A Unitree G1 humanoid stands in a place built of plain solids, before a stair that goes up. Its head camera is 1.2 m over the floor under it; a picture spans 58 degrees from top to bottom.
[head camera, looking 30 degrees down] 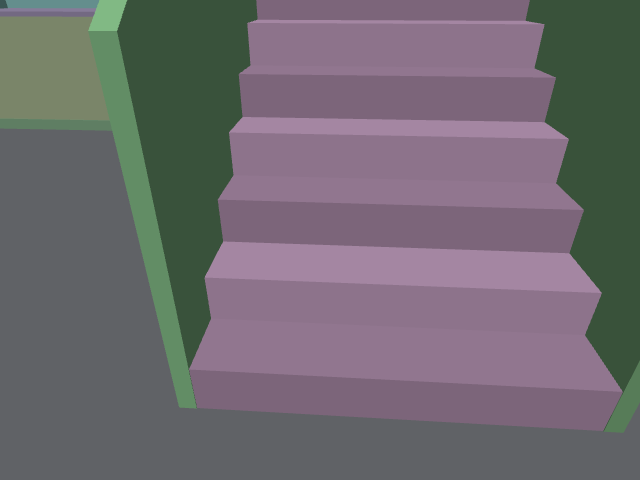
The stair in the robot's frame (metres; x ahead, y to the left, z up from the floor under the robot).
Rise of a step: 0.18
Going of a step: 0.24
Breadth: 1.30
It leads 4 degrees to the right of straight ahead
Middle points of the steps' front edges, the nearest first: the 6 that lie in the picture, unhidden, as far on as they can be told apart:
0.92 -0.24 0.18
1.16 -0.26 0.36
1.40 -0.27 0.54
1.64 -0.29 0.72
1.89 -0.31 0.89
2.13 -0.32 1.07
